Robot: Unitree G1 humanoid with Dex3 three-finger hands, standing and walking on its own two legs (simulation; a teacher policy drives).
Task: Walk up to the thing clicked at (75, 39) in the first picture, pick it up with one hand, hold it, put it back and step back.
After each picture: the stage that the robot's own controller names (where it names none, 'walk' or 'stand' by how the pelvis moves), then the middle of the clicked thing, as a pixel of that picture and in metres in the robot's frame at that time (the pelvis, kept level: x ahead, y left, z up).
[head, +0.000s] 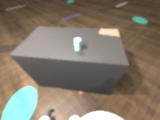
stand; (77, 44) +0.69 +0.18 +0.01
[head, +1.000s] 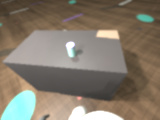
walk; (71, 49) +0.59 +0.24 +0.02
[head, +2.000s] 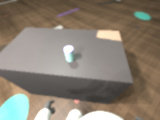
stand; (69, 54) +0.50 +0.21 +0.03
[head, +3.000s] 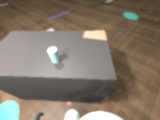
walk; (54, 55) +0.47 +0.34 +0.04
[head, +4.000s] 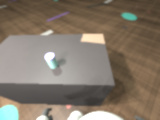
stand; (51, 61) +0.43 +0.35 +0.02
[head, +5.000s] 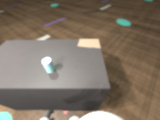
stand; (48, 65) +0.41 +0.36 +0.01
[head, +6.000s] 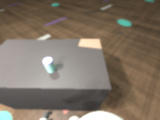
stand; (49, 65) +0.41 +0.36 +0.01
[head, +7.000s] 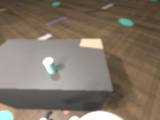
stand; (50, 66) +0.40 +0.35 +0.01
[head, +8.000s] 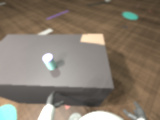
rise first; (50, 62) +0.42 +0.35 +0.01
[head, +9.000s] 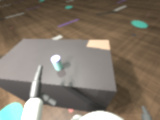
rise first; (57, 63) +0.43 +0.35 +0.01
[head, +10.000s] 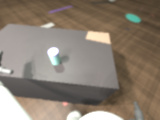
go down; (54, 56) +0.44 +0.31 +0.03
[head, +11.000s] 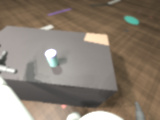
go down; (52, 58) +0.43 +0.32 +0.04
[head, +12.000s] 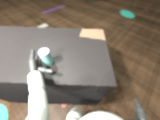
close in; (46, 57) +0.42 +0.34 +0.06
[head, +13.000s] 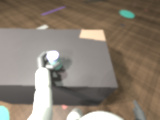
lift; (55, 60) +0.40 +0.27 +0.07
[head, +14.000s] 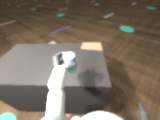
lift; (70, 62) +0.35 +0.16 +0.17
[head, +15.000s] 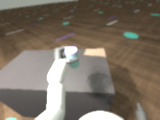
hold; (72, 58) +0.34 +0.15 +0.23
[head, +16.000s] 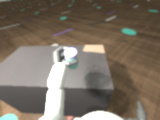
hold; (71, 59) +0.34 +0.15 +0.21
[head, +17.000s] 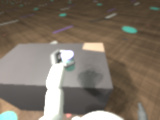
hold; (68, 61) +0.35 +0.18 +0.18
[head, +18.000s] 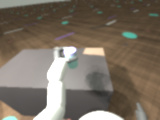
hold; (71, 58) +0.35 +0.16 +0.22
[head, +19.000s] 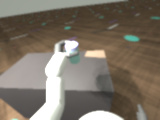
lower; (73, 53) +0.34 +0.14 +0.28
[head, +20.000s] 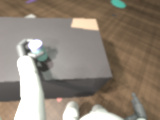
lower; (39, 51) +0.45 +0.33 +0.08
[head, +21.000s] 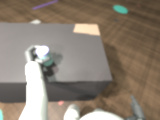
lower; (45, 56) +0.42 +0.31 +0.07
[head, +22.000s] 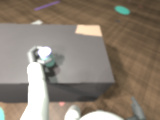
lower; (47, 57) +0.42 +0.30 +0.07
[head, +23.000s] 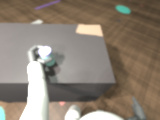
lower; (47, 56) +0.42 +0.30 +0.07
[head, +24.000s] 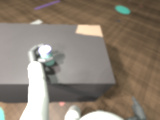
open; (47, 56) +0.42 +0.30 +0.07
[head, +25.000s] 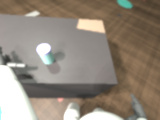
sink last; (46, 54) +0.41 +0.29 +0.07
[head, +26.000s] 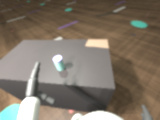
sink last; (59, 63) +0.43 +0.33 +0.04
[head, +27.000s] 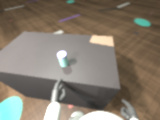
stand; (63, 59) +0.45 +0.29 +0.03
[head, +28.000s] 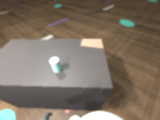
stand; (56, 65) +0.42 +0.32 +0.01
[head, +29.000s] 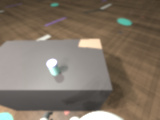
stand; (53, 67) +0.39 +0.32 +0.01
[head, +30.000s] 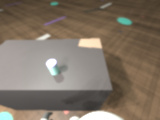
stand; (53, 67) +0.39 +0.32 +0.01
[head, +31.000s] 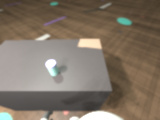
stand; (52, 68) +0.39 +0.32 +0.01
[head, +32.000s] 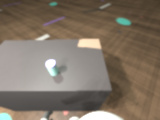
stand; (52, 68) +0.39 +0.32 +0.01
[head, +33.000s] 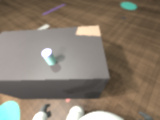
walk; (49, 57) +0.43 +0.36 +0.03
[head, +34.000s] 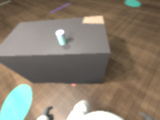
walk; (61, 37) +0.67 +0.35 +0.03
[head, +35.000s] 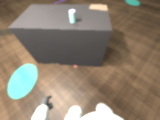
stand; (72, 16) +1.00 +0.28 +0.04
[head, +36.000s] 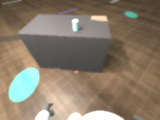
stand; (75, 25) +1.02 +0.28 +0.02
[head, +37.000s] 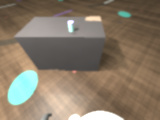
stand; (71, 26) +1.05 +0.32 +0.01
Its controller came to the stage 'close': yes
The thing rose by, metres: 0.27
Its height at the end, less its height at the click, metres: +0.00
